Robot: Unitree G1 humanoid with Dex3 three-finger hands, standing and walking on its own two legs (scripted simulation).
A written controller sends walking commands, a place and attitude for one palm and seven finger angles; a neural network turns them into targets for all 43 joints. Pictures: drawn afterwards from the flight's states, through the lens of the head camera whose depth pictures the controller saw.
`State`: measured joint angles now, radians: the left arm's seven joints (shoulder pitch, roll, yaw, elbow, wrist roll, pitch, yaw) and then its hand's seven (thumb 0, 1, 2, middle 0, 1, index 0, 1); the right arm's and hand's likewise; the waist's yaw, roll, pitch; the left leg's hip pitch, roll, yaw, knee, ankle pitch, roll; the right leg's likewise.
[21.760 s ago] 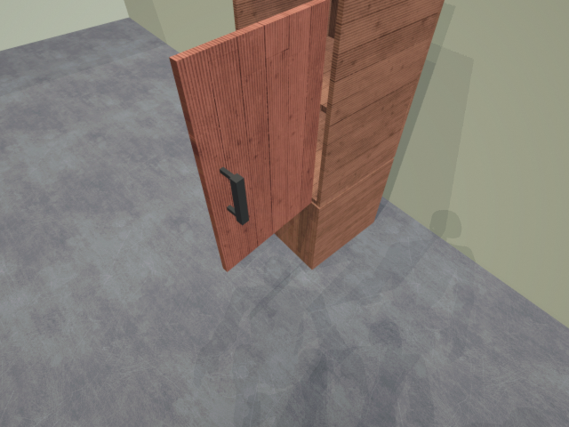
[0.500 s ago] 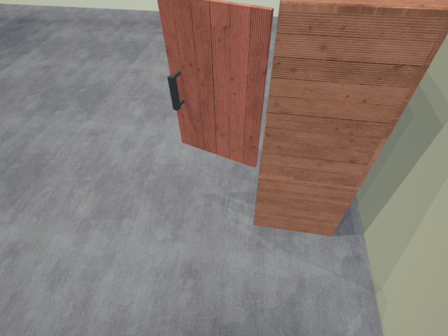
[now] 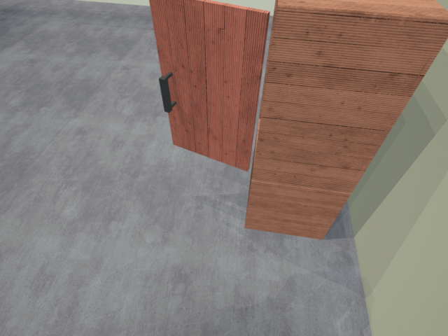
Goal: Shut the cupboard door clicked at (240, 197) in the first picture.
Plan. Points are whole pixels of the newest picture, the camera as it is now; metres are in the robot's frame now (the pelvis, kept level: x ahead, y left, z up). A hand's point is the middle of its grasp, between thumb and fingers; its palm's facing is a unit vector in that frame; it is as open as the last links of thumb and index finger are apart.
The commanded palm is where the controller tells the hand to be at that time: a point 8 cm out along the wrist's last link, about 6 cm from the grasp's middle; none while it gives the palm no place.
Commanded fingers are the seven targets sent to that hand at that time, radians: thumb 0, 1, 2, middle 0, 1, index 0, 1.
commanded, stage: look to check the result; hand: left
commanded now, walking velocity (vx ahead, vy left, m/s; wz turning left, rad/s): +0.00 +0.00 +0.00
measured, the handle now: (168, 92) +0.88 +0.24 -0.06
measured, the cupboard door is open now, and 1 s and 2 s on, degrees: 73 73 73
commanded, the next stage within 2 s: walk to a spot facing it in 0.46 s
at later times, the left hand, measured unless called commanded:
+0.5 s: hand out of the picture +0.05 +0.21 -0.17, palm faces +0.00 -0.96 -0.28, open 7.4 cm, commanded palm none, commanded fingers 0.00 0.90 0.90 -0.20 -0.30 -0.20 -0.30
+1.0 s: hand out of the picture +0.02 +0.22 -0.20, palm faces +0.21 -0.95 -0.22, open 7.3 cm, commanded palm none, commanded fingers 0.00 0.90 0.90 -0.20 -0.30 -0.20 -0.30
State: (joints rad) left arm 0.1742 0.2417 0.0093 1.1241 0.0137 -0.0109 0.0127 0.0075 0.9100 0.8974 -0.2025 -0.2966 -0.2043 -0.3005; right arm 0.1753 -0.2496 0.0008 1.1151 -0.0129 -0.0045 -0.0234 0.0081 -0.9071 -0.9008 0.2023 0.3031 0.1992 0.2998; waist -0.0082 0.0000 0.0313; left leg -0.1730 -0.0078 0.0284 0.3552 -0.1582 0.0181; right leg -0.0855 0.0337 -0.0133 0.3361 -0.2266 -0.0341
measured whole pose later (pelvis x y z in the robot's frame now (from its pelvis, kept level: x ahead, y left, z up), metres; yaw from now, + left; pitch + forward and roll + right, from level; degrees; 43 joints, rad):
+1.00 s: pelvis +0.01 +0.02 -0.03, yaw +12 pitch -3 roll +0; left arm 0.22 0.22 0.06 1.00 0.02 0.03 0.03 0.01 0.91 0.90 -0.20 -0.30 -0.21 -0.30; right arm 0.23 -0.18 -0.03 1.02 -0.01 0.06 0.00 0.01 -0.91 -0.90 0.20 0.30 0.20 0.30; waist -0.02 -0.04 0.12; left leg -0.32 0.04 0.05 0.66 -0.29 -0.01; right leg -0.14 -0.07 -0.20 0.63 -0.43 0.00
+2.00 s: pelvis +0.01 -0.02 -0.02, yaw +49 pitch +0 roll +1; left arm 0.23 0.25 0.07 0.86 0.04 0.01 -0.01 0.01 0.91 0.90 -0.20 -0.30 -0.20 -0.30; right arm 0.21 -0.23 -0.06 0.91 -0.03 0.07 0.01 0.01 -0.90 -0.90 0.20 0.30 0.20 0.30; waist 0.00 0.03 0.06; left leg -0.39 -0.02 -0.09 0.77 -0.46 0.00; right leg -0.29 -0.05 -0.07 0.62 -0.38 0.02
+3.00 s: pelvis +0.18 +0.30 +0.00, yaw +77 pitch +0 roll +2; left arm 0.24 0.15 0.07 0.94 0.02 -0.05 0.01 0.00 0.94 0.90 -0.20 -0.30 -0.21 -0.30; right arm 0.30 -0.20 -0.06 1.04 -0.02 0.01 0.01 0.01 -0.91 -0.90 0.20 0.30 0.20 0.30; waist -0.04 0.02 0.06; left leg -0.51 0.04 0.02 1.22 -0.32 0.00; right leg -0.22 -0.08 -0.22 0.47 -0.25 -0.04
